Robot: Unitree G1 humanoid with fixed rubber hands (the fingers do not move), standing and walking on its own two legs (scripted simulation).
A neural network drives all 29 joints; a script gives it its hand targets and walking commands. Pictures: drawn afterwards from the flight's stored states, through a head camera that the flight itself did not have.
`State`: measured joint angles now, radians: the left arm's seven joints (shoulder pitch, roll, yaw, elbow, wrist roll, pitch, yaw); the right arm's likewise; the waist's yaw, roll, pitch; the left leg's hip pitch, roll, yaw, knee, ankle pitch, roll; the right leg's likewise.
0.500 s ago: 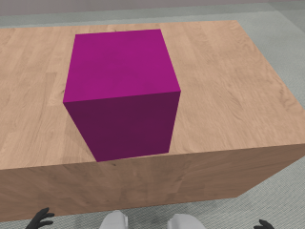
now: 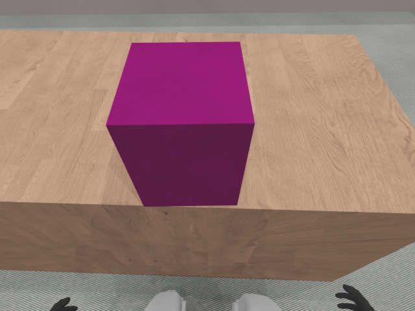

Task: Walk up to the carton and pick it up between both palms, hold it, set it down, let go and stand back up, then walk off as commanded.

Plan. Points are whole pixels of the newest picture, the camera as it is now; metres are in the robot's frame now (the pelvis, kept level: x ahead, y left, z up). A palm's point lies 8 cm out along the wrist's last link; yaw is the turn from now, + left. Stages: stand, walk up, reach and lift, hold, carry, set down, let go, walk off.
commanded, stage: walk up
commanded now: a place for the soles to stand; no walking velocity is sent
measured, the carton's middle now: (188, 130) +0.42 +0.05 +0.10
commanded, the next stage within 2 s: none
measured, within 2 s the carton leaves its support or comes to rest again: neither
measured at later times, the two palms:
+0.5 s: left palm out of the picture +0.10 +0.31 -0.09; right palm out of the picture +0.09 -0.28 -0.09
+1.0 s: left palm out of the picture +0.08 +0.33 -0.09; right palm out of the picture +0.10 -0.28 -0.10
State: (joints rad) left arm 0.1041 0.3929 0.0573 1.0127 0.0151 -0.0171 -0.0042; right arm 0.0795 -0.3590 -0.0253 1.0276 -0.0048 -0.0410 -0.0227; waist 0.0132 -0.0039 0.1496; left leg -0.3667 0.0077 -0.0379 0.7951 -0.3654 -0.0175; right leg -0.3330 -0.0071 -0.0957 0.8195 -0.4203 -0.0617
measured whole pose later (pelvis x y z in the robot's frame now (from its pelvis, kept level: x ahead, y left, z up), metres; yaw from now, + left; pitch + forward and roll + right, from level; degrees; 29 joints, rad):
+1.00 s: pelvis -0.01 +0.01 +0.02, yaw +3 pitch -4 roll -1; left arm 0.02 0.36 0.06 1.07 0.01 0.03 -0.02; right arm 0.05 -0.35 -0.01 1.08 -0.01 0.00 0.00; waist 0.01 0.02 0.16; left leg -0.29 -0.01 -0.08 0.61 -0.24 -0.01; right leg -0.22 -0.02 -0.14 0.59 -0.30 -0.04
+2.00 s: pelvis +0.01 +0.01 +0.03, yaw +2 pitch -3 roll +0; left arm 0.06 0.37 0.05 1.06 0.00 0.01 -0.02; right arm 0.07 -0.33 -0.01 1.08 -0.01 -0.01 -0.01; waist 0.00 0.00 0.12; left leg -0.25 0.01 -0.04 0.54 -0.23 -0.02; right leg -0.19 0.02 -0.07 0.53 -0.29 -0.04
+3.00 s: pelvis +0.00 +0.01 +0.03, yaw +0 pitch -8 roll +1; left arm 0.28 0.32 0.09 0.31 -0.05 0.44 0.04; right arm 0.29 -0.21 -0.08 0.42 0.00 0.10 0.04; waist 0.08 -0.05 0.08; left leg -0.13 0.02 0.03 0.45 -0.19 -0.02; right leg -0.13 0.01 -0.02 0.53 -0.27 -0.04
